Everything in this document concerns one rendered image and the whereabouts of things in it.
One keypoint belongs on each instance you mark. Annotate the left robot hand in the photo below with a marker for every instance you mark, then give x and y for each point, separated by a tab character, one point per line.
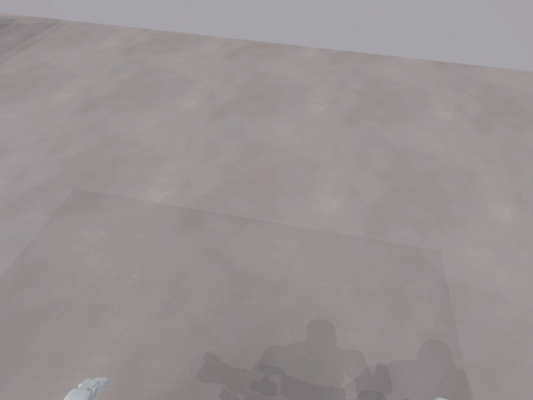
89	389

